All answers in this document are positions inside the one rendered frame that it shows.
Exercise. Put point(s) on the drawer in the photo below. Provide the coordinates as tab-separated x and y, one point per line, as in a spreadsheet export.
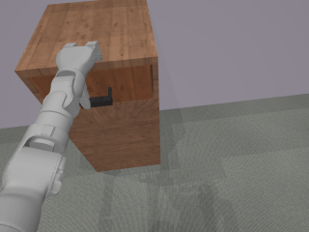
127	83

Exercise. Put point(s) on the robot left hand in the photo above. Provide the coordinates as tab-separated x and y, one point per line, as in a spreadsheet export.
81	58

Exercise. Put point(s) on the left robot forearm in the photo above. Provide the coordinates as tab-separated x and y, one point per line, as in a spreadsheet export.
50	131

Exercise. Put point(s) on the cabinet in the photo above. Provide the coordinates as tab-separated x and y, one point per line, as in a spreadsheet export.
125	134

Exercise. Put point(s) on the left robot upper arm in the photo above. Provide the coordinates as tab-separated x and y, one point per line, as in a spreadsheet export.
34	175

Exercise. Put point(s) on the handle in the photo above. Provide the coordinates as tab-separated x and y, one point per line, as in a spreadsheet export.
101	100

